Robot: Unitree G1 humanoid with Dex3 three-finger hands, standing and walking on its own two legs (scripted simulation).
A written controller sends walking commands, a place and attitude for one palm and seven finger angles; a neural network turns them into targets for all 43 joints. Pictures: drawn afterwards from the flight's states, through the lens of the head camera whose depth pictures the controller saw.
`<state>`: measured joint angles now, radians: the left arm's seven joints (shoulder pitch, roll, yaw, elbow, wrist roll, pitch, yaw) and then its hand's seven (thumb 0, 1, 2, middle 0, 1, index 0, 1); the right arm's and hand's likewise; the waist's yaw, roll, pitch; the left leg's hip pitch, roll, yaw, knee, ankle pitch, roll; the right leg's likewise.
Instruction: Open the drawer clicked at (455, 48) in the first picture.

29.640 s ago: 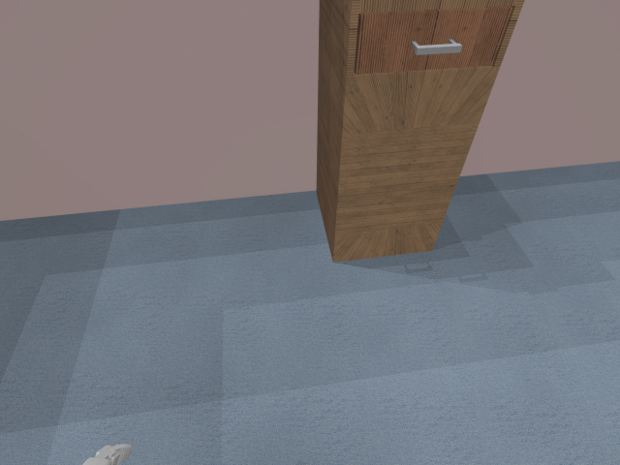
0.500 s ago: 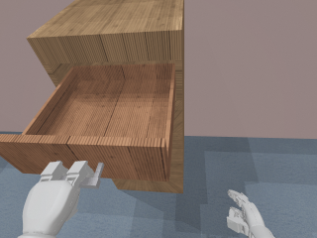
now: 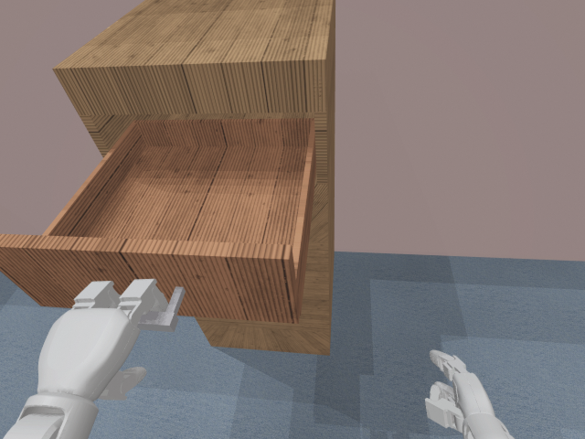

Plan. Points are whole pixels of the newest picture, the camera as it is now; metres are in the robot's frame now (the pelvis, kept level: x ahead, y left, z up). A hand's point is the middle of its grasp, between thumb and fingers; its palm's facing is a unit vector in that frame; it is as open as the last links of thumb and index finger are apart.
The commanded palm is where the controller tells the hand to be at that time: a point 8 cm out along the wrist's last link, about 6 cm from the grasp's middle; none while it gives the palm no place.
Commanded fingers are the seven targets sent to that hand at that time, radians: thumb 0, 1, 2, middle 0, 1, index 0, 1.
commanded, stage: open the thumb to release the handle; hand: left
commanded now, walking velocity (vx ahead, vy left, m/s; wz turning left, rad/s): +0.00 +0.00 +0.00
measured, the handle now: (134, 305) +0.23 +0.24 +0.11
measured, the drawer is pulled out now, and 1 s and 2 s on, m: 0.29 0.29 0.29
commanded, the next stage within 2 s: lift the hand off the handle in 0.12 s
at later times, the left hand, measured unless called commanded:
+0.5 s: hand (126, 354) +0.18 +0.23 +0.08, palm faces +0.09 -0.09 -0.99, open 13.8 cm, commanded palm +0.16 +0.24 +0.13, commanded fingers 0.00 -0.50 0.30 -0.30 -1.20 -0.30 -1.20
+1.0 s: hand (86, 325) +0.18 +0.25 +0.14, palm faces +0.15 -0.09 -0.99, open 13.5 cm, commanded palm +0.15 +0.24 +0.21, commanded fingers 0.00 -0.50 0.30 -0.30 -1.20 -0.30 -1.20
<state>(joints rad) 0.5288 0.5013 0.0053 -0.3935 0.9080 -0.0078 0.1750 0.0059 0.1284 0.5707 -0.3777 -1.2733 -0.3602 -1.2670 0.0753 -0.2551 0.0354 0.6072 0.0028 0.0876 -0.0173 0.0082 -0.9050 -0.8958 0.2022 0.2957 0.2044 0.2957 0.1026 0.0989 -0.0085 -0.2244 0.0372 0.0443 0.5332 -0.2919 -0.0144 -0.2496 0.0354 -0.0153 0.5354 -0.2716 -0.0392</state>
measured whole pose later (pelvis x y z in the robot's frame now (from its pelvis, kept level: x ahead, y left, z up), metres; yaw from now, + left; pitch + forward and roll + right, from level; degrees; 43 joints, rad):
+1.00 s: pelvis -0.01 +0.02 +0.01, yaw +2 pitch -5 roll +0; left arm 0.31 0.51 -0.03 -0.46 0.87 0.15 0.01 0.00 -0.49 0.30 -0.34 -1.20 -0.38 -1.23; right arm 0.04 -0.26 0.05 0.63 0.02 0.11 -0.01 0.01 -0.90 -0.90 0.20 0.30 0.20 0.30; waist 0.13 0.13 0.02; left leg -0.13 0.00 0.03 0.44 -0.23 0.02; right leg -0.13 0.00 -0.03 0.43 -0.21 -0.01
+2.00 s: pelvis -0.04 +0.00 +0.00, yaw +2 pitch -4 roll +1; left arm 0.01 0.65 0.07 -0.50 0.70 0.20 -0.24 0.00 -0.50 0.30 -0.32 -1.20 -0.32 -1.20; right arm 0.03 -0.29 0.07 0.62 0.05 0.07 0.01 0.01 -0.91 -0.90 0.20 0.30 0.20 0.30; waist 0.11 0.16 0.01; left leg -0.19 0.00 0.02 0.48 -0.21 0.00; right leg -0.22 0.00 -0.04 0.51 -0.22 -0.03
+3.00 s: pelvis +0.01 +0.02 +0.01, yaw +1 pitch -5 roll -1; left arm 0.25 0.39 0.45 -0.67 -0.08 -0.20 0.09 0.00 0.03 0.53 -0.28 -0.85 -0.27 -0.85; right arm 0.19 -0.23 0.02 0.69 0.00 -0.15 -0.06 0.01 -0.90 -0.90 0.20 0.30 0.20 0.30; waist 0.06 0.07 0.04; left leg -0.09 0.02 0.03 0.43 -0.26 0.01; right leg -0.08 0.02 -0.03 0.38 -0.21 -0.02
